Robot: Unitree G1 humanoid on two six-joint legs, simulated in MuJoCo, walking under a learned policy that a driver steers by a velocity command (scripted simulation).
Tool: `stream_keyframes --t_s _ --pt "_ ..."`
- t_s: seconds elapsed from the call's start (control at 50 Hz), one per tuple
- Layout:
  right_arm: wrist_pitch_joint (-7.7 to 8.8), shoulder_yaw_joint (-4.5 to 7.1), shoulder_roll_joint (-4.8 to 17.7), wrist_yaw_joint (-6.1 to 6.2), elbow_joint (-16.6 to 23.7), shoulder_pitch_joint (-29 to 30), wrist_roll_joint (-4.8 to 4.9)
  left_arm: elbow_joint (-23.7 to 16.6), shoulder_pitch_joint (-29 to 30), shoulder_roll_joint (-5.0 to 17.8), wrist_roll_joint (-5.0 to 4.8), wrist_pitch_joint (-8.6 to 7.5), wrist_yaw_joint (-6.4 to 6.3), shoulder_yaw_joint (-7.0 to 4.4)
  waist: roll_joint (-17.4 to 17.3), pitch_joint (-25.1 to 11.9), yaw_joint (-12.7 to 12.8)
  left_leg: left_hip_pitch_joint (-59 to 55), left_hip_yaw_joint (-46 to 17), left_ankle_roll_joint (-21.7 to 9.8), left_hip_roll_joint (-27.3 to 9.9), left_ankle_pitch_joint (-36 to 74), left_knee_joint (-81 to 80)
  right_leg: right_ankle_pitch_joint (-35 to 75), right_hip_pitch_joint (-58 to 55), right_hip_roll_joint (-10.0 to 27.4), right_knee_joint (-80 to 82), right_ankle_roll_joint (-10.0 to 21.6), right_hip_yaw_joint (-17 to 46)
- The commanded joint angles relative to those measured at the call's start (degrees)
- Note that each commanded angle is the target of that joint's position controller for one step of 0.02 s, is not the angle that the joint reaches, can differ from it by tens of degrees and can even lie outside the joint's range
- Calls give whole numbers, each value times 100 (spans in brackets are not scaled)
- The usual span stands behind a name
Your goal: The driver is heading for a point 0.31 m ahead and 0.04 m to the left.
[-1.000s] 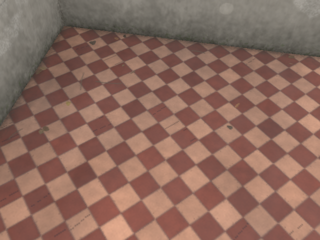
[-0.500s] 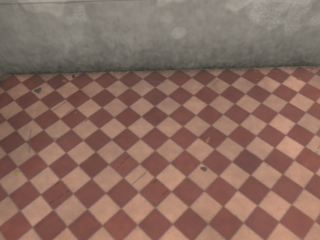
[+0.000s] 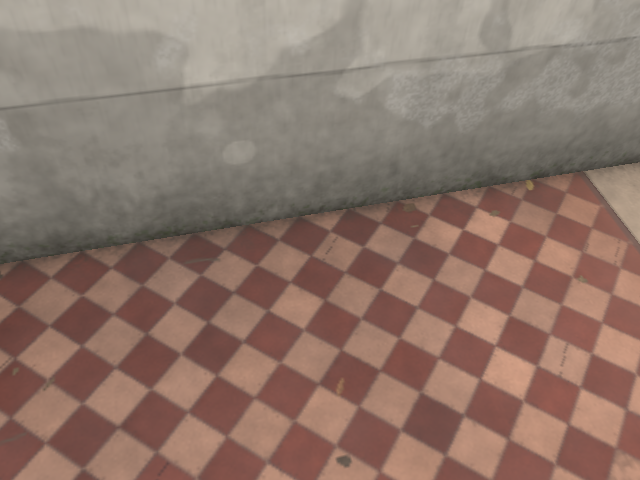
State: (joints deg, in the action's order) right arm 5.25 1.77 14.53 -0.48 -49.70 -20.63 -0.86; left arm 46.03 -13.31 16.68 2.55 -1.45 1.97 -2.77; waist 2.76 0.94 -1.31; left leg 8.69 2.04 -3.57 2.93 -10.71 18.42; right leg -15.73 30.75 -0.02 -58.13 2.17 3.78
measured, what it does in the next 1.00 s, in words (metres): walks ahead: right foot, then left foot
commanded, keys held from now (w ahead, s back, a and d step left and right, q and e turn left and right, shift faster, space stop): w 0.12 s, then w+q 0.02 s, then no key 0.86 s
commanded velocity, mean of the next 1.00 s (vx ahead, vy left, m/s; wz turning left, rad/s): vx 0.19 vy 0.00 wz -0.02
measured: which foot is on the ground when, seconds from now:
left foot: down 0.00-0.26, up 0.28-0.62, down 0.64-1.00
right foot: up 0.00-0.22, down 0.24-1.00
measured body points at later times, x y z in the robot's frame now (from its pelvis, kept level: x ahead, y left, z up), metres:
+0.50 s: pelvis +0.19 -0.05 +0.00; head +0.22 -0.06 +0.44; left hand +0.26 +0.20 -0.13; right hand +0.25 -0.30 -0.16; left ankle +0.20 +0.10 -0.70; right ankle +0.24 -0.12 -0.75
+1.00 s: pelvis +0.23 -0.03 +0.00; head +0.23 -0.03 +0.45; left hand +0.23 +0.20 -0.16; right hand +0.24 -0.25 -0.16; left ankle +0.23 +0.08 -0.75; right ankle +0.24 -0.12 -0.75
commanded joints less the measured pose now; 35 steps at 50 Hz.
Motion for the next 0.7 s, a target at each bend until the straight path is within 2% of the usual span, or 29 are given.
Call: stream_keyframes --t_s 0.02,0.08,0.14,0.16,0.2,0.22,0.24,0.26,0.28,0.3,0.32,0.34,0.36,0.38,0.44,0.5,0.56,0.6,0.62,0.64,0.66,0.68,0.7 --pt "86 131 614 -6 167 -44 35 -423 319 160 9 -35 52 34 -794 153 100 -211 -1079 -806 -1370 1333 -1059 592 585 311 665 -146 -253" --pt "59 151 674 -22 -7 -305 42 -601 996 2 -50 -78 81 153 -803 230 -80 -136 -730 -702 -1224 1645 -1058 1118 193 318 1703 -167 -566" --pt "28 175 769 -20 -185 -623 32 -707 1370 80 -86 -107 44 166 -777 258 -199 -353 -795 -653 -1378 1947 -856 1161 -138 222 2232 -72 -683" --pt "5 174 779 -5 -242 -622 18 -706 1351 87 -86 -126 17 164 -761 302 -143 -496 -785 -616 -1430 2397 -689 1103 -200 169 2378 -15 -686" --pt "-35 173 787 30 -332 -603 9 -570 1023 112 -51 -197 -58 149 -747 165 6 -763 -693 -455 -1397 3659 -41 988 -701 -25 2721 127 -716" --pt "-52 167 781 50 -368 -556 56 -352 475 148 -3 -259 -108 118 -651 -84 251 -788 -570 -317 -1227 4182 605 1298 -1382 -183 3167 227 -771" --pt "-47 131 698 66 -376 -581 112 -101 -205 324 85 -342 -166 54 -513 -502 504 -421 -395 -162 -972 3829 1466 1913 -2448 -30 3371 356 -653" --pt "-20 56 483 91 -159 -558 148 28 -1031 732 184 -397 -233 -35 44 -1219 770 575 -177 7 -679 1657 2866 3722 -3848 1257 3053 612 491" --pt "-92 -53 -54 126 -272 -1563 318 72 -1151 1183 38 -300 -223 -171 1250 -2194 467 1802 -4 182 157 -2571 4811 5858 -5099 2814 2938 1681 2195" --pt "-212 138 636 204 -412 -1205 113 72 -1124 869 -274 -213 -200 -160 260 -1981 591 1945 -544 153 26 -2403 5146 5659 -4472 2433 3175 1680 2032" --pt "-238 134 507 186 -291 -742 75 33 -523 531 -287 -218 -214 -42 244 -1137 357 2099 -596 156 -174 -2051 5076 5375 -3742 2125 3445 1508 1370" --pt "-259 100 356 168 -270 -500 35 2 -104 178 -241 -227 -222 63 156 -633 206 2066 -558 188 -359 -1752 4735 5101 -3116 1837 3725 1289 978" --pt "-327 113 330 141 -283 -388 -14 31 53 31 -237 -244 -248 117 222 -366 80 1849 -554 241 -466 -1538 4438 4988 -2649 1623 3927 1117 669" --pt "-411 101 252 111 -348 -501 -67 89 119 -23 -229 -252 -271 145 275 -349 -55 1417 -497 302 -481 -1330 4226 4939 -2233 1448 4058 1018 411" --pt "-551 54 7 84 -498 -624 -52 237 188 65 -164 -335 -273 161 226 -561 -277 732 -348 397 -376 -999 3548 5109 -1773 1247 4121 1029 -68" --pt "-634 7 -16 155 -510 -191 -57 432 62 123 -132 -300 -270 166 386 -508 -145 474 -214 401 -391 -745 2505 4027 -1604 1127 4174 964 -143" --pt "-694 -10 63 208 -560 112 -37 605 -114 194 -128 -171 -282 144 376 -393 2 223 -147 343 -403 -618 1915 1985 -1386 1160 4329 942 146" --pt "-668 -46 11 231 -646 147 -60 653 -4 182 -180 -81 -303 151 167 -171 -107 -208 -80 246 -378 -201 1049 614 -1042 1068 4273 770 271" --pt "-628 -55 85 249 -668 206 -89 703 -96 113 -172 -57 -315 169 -40 -31 -94 -437 -293 196 -518 102 552 145 -849 969 4232 565 323" --pt "-562 -42 266 274 -699 132 -127 729 -202 10 -158 -51 -315 193 -307 29 -40 -592 -773 131 -963 376 240 -107 -744 813 4057 355 296" --pt "-520 9 571 281 -718 382 -50 819 -678 -175 -227 -18 -298 198 -907 233 373 -75 -1222 -71 -1280 394 150 -225 -916 299 4019 187 -73" --pt "-492 -44 306 238 -777 486 24 1005 -733 -197 -215 34 -316 210 -953 292 309 666 -1229 -108 -1289 -89 -51 68 -1711 196 3991 117 -216" --pt "-459 -91 134 219 -799 559 33 1062 -669 -130 -199 54 -332 183 -871 376 299 900 -1100 7 -1118 -266 -126 376 -2043 269 3954 105 -144"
